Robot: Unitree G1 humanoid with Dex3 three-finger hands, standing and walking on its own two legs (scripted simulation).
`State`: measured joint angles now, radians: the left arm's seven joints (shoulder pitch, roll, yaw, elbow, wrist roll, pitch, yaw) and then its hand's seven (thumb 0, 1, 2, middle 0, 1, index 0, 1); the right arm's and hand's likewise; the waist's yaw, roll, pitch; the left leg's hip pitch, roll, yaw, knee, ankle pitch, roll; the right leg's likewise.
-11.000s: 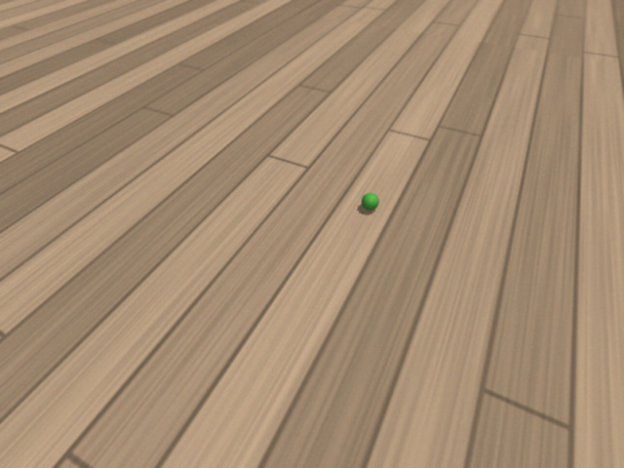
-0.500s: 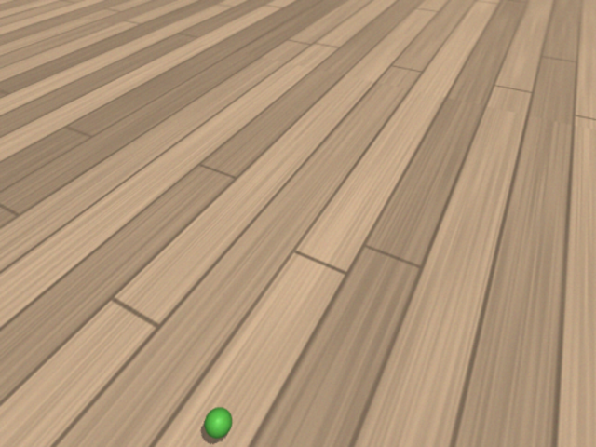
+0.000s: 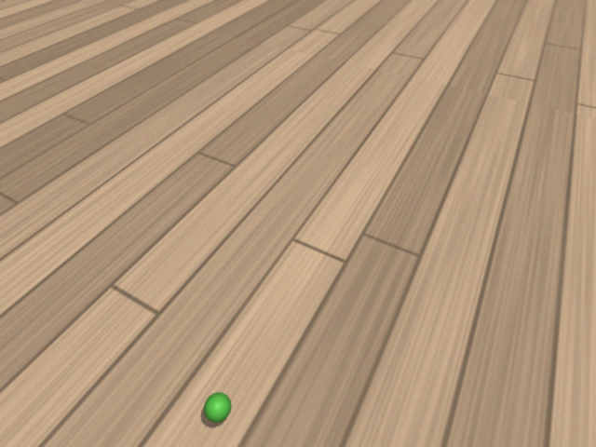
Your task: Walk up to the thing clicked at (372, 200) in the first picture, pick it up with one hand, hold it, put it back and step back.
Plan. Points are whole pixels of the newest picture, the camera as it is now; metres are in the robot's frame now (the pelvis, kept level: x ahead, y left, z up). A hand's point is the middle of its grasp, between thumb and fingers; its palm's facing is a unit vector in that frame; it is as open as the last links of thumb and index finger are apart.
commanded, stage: walk up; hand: left
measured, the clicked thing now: (217, 407) +0.39 +0.27 -0.74
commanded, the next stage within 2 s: none
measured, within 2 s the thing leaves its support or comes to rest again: neither
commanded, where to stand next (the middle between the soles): -0.01 +0.03 m, yaw +0 degrees
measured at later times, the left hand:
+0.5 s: hand out of the picture +0.02 +0.32 -0.18, palm faces -0.05 -0.95 -0.32, open 7.4 cm
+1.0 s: hand out of the picture -0.15 +0.28 -0.15, palm faces -0.04 -0.91 -0.40, open 7.4 cm
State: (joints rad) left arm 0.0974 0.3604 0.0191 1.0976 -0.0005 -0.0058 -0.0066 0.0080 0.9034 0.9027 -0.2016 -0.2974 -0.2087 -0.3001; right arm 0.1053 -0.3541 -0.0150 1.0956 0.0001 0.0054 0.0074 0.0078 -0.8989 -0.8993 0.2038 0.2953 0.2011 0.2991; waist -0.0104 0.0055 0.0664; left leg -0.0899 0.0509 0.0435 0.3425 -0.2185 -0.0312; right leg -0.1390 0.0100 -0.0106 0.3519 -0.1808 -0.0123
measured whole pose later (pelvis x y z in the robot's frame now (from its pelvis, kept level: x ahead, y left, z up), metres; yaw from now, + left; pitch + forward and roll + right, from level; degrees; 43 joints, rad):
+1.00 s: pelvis -0.26 +0.01 -0.02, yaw -3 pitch -2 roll +2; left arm 0.19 0.35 0.09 0.81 0.05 0.08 -0.03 0.01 0.90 0.90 -0.20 -0.30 -0.21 -0.30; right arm 0.18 -0.42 -0.05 0.87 -0.01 0.04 -0.04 0.01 -0.90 -0.90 0.21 0.30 0.20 0.30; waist 0.03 0.01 0.13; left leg -0.49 -0.11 -0.11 1.13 -0.48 -0.02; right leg -0.28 0.01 0.02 0.62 -0.30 -0.04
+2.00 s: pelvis -0.32 +0.01 -0.02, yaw +1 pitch -3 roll -1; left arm 0.19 0.39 0.04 1.00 0.01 -0.05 0.00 0.01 0.90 0.90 -0.20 -0.30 -0.21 -0.30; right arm 0.15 -0.34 -0.04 0.99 -0.02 0.00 0.02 0.01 -0.90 -0.90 0.20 0.30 0.20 0.30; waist 0.00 0.00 0.06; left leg -0.23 0.05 0.03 0.59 -0.31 -0.02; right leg -0.18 0.00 0.03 0.55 -0.32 0.02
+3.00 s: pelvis -0.33 +0.00 +0.00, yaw +0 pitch -2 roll +0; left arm 0.13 0.36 -0.01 1.14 0.02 -0.02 -0.01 0.01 0.90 0.90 -0.20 -0.30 -0.21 -0.30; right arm 0.12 -0.35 -0.02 1.16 -0.02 -0.01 0.02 0.01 -0.90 -0.90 0.20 0.30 0.20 0.30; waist -0.02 0.00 0.06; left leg -0.13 0.05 0.04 0.32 -0.15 -0.03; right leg -0.11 -0.01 0.04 0.32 -0.17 0.02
